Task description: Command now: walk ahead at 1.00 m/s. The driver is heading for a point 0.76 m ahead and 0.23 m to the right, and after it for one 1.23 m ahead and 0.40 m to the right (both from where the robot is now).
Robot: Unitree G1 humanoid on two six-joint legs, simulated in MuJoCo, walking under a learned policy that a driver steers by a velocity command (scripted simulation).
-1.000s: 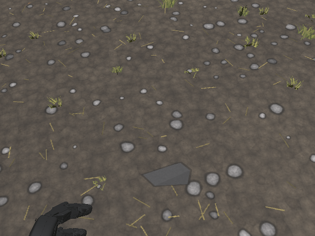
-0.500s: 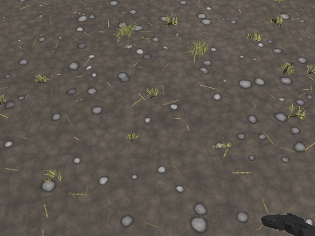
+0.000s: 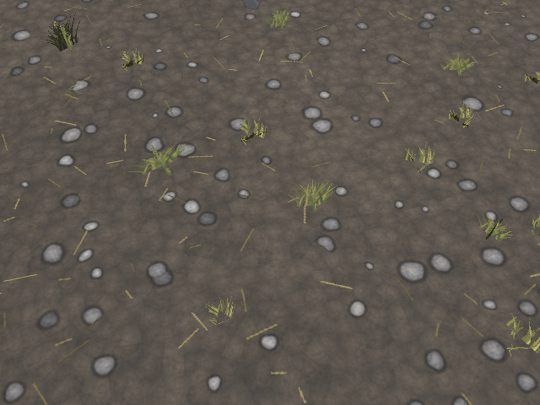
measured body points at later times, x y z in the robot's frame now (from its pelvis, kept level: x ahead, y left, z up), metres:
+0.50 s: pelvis +0.49 +0.02 +0.02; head +0.52 +0.01 +0.47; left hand +0.55 +0.29 -0.12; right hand +0.60 -0.27 -0.09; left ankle +0.57 +0.12 -0.71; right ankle +0.30 -0.07 -0.59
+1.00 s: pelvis +0.92 -0.16 +0.01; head +0.94 -0.17 +0.46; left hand +1.12 +0.06 -0.12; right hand +0.92 -0.46 -0.08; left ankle +1.01 +0.01 -0.61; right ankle +0.92 -0.17 -0.71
